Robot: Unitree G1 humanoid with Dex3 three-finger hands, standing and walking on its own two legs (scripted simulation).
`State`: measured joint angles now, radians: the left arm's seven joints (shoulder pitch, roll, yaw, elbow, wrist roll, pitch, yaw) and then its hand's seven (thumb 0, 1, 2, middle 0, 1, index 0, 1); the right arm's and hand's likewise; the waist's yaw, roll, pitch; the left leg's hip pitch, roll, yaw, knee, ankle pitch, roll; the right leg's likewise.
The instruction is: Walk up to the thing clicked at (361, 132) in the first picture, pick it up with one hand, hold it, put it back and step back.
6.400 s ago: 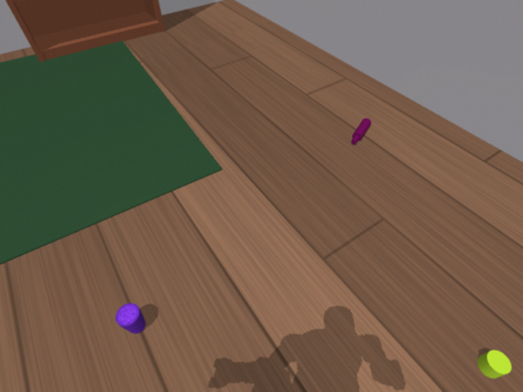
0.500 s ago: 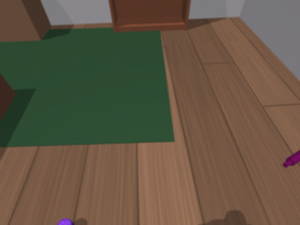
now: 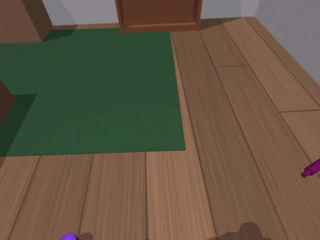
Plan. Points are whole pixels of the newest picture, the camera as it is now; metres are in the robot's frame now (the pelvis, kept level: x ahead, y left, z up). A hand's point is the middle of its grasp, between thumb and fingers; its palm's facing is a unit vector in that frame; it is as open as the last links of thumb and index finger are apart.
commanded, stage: walk up
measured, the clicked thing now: (314, 167) +0.69 -1.00 -0.75
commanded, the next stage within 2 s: none
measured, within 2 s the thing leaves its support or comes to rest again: neither
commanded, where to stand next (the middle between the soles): +0.94 +0.00 m, yaw -2 degrees
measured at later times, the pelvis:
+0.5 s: pelvis +0.12 +0.05 -0.01, yaw -3 degrees
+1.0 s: pelvis +0.35 +0.02 -0.01, yaw -2 degrees
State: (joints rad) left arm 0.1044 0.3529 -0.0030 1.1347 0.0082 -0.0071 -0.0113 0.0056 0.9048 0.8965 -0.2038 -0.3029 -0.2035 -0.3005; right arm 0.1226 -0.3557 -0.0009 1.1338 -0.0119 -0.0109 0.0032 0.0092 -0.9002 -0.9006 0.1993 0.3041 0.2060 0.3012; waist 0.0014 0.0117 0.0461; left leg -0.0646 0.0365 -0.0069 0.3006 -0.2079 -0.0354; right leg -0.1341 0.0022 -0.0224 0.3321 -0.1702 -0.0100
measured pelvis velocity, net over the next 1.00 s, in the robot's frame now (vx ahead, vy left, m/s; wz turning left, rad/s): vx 0.35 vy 0.02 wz -0.04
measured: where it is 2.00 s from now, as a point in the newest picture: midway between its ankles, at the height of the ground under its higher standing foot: (163, 153)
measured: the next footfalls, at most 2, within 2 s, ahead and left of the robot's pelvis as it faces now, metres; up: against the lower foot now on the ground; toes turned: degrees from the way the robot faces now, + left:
left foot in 0.26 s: +0.12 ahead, +0.17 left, +0.00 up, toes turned +4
right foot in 0.68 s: +0.37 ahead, -0.10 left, +0.00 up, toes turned -7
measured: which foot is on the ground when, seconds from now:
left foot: down 0.00-0.06, up 0.08-0.24, down 0.26-0.70, up 0.72-1.00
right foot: down 0.00-0.28, up 0.30-0.66, down 0.68-1.00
